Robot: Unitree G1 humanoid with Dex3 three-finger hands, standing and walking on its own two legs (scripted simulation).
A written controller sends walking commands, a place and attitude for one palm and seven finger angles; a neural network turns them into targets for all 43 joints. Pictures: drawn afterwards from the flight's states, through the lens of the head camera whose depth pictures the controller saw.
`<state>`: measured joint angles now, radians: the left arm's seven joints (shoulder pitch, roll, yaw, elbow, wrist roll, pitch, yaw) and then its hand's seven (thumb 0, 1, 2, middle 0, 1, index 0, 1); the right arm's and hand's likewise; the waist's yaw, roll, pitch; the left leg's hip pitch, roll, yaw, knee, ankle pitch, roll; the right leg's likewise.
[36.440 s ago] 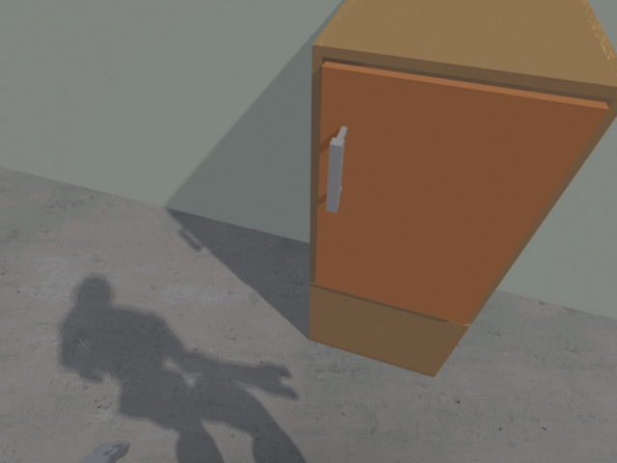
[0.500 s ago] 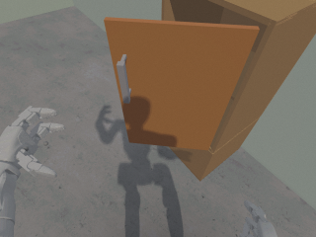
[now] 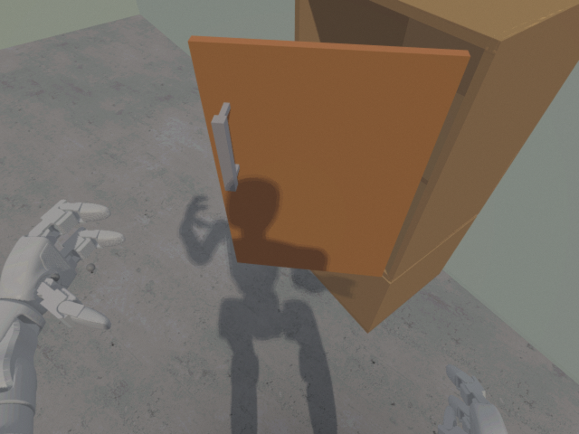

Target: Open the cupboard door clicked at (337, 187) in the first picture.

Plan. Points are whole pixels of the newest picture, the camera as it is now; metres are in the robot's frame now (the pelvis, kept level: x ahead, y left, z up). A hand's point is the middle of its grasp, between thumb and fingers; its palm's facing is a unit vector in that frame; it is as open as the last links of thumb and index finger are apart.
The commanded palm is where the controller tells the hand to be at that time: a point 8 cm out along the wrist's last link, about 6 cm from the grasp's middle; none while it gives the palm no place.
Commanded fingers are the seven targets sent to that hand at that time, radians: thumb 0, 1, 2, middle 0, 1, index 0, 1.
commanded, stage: move the hooked fingers beside the handle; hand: left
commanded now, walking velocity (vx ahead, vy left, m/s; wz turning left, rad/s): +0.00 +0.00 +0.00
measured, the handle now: (228, 148) +0.55 +0.14 +0.08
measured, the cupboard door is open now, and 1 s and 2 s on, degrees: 46 46 46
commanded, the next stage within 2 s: none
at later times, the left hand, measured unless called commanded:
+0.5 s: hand (129, 227) +0.36 +0.25 +0.09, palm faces -0.04 -1.00 +0.01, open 14.0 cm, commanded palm +0.34 +0.30 +0.09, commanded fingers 0.00 -0.50 0.30 -0.30 -1.20 -0.30 -1.20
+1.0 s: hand (160, 195) +0.42 +0.23 +0.09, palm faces -0.06 -1.00 +0.01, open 14.0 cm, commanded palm +0.41 +0.28 +0.09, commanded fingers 0.00 -0.50 0.30 -0.30 -1.20 -0.30 -1.20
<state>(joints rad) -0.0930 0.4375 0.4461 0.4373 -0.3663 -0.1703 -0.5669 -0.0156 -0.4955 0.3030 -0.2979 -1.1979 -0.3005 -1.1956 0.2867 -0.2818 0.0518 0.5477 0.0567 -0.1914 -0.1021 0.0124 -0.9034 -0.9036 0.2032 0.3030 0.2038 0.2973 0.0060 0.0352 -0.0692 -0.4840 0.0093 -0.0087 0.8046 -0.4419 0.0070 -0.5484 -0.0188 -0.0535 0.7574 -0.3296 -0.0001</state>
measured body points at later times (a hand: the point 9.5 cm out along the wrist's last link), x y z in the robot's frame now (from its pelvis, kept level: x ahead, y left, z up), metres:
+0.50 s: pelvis +0.00 +0.00 +0.00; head +0.05 +0.00 +0.45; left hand +0.36 +0.30 +0.09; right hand +0.11 -0.26 -0.10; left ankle -0.02 +0.11 -0.71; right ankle +0.03 -0.12 -0.71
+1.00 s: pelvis +0.00 +0.00 -0.01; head +0.07 +0.01 +0.44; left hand +0.42 +0.28 +0.09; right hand +0.08 -0.26 -0.11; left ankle -0.02 +0.11 -0.71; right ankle +0.03 -0.12 -0.71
